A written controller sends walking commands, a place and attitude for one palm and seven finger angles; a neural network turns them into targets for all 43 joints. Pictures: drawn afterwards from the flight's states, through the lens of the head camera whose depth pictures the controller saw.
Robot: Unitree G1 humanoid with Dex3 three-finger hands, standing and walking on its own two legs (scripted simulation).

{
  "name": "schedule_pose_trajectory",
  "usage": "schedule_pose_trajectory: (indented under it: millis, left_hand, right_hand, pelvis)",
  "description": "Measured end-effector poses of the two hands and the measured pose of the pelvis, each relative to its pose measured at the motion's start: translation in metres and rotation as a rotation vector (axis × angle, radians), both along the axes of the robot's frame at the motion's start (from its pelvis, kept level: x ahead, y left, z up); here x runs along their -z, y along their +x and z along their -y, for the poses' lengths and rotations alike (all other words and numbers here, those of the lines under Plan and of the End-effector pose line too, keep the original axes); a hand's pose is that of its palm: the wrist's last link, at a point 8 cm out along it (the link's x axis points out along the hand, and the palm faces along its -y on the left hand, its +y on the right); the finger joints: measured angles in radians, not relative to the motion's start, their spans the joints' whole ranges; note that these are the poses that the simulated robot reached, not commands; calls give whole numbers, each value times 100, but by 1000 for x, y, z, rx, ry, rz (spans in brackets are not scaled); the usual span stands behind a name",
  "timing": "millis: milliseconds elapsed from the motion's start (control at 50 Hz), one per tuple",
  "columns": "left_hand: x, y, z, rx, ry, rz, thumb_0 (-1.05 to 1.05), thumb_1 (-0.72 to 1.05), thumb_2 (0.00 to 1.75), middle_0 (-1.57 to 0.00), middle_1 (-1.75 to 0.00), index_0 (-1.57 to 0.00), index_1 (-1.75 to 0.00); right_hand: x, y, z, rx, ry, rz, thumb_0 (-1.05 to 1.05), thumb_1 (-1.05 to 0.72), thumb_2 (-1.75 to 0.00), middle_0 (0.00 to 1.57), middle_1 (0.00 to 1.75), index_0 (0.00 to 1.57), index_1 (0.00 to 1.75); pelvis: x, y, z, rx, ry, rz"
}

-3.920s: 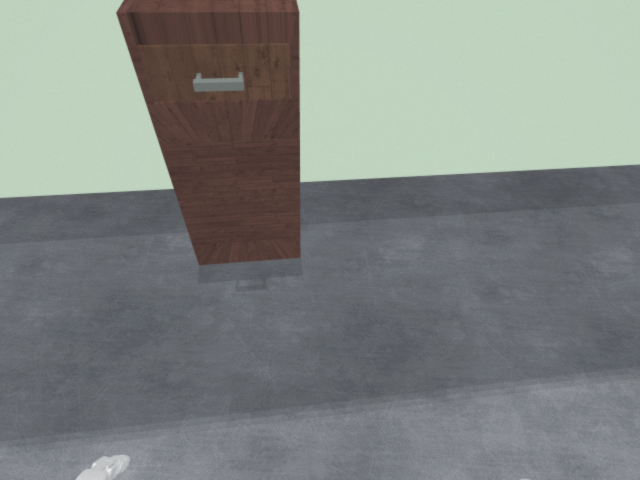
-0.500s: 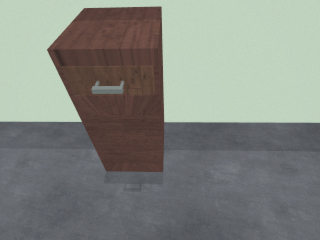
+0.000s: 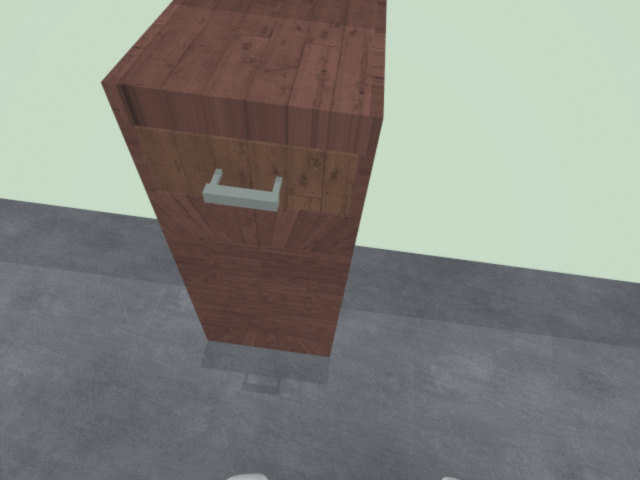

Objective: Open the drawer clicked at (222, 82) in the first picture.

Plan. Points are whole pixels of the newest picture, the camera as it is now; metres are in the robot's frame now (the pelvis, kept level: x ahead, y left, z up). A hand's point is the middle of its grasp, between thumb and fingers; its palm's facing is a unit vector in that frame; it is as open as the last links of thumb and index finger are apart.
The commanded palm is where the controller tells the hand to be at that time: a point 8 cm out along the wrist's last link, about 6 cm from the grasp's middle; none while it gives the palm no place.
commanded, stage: come to a stop and stand still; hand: left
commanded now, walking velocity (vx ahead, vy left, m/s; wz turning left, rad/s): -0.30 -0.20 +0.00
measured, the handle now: (244, 188) +0.53 +0.19 +0.01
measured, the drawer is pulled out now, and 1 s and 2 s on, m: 0.00 0.00 0.00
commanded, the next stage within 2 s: look again from close up in 1.42 s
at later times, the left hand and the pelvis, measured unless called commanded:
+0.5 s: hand out of the picture +0.03 +0.11 -0.14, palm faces +0.01 -0.96 -0.28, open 7.3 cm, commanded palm none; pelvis -0.03 -0.08 +0.01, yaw -1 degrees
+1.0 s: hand out of the picture -0.07 +0.16 -0.18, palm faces +0.10 -0.97 -0.20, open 7.3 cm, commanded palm none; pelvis -0.04 -0.02 +0.00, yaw +0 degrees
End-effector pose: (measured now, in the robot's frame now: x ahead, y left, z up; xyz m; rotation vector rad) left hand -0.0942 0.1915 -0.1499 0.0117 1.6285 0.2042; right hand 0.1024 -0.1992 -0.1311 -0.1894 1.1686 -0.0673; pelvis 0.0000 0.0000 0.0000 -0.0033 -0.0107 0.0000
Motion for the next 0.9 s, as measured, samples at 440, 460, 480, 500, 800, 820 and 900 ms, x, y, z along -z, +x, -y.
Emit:
schedule_pose_trajectory:
  millis: [440, 460, 480, 500, 800, 820, 900]
  left_hand:
    - [-36, 136, 17, 205, 188, 421, 0, 92, 90, -20, -30, -20, -30]
    - [-39, 131, 24, 202, 182, 416, 0, 91, 90, -20, -30, -20, -30]
    - [-42, 126, 30, 199, 176, 407, 0, 91, 90, -20, -30, -20, -30]
    - [-44, 121, 35, 194, 173, 396, 0, 91, 90, -20, -30, -20, -30]
    - [-38, 43, 24, 68, 159, 243, 0, 91, 90, -20, -30, -21, -30]
    - [-35, 36, 20, 61, 151, 227, 0, 91, 90, -20, -30, -21, -30]
    - [-16, 16, 1, 37, 111, 170, 0, 91, 90, -20, -30, -21, -30]
  right_hand:
    - [26, -104, 114, 170, 17, -128, 0, -91, -90, 20, 30, 20, 30]
    - [26, -111, 116, 170, 27, -148, 0, -91, -90, 20, 30, 20, 30]
    - [25, -117, 118, 170, 35, -165, 0, -91, -90, 19, 30, 20, 30]
    - [23, -123, 119, 171, 42, -178, 1, -91, -90, 19, 30, 20, 30]
    - [8, -134, 115, 82, -11, -263, 1, -91, -90, 19, 30, 20, 30]
    - [6, -126, 111, 76, -18, -242, 1, -91, -90, 19, 30, 20, 30]
    - [3, -98, 90, 55, -53, -130, 1, -91, -90, 19, 30, 20, 30]
  pelvis:
    - [1, -31, 69, 13, 33, 21]
    - [-2, -31, 71, 16, 40, 18]
    - [-5, -31, 74, 21, 47, 16]
    - [-8, -32, 76, 24, 54, 13]
    - [-15, -45, 66, -16, 51, -29]
    - [-14, -45, 62, -15, 48, -30]
    - [-4, -46, 40, -11, 7, -28]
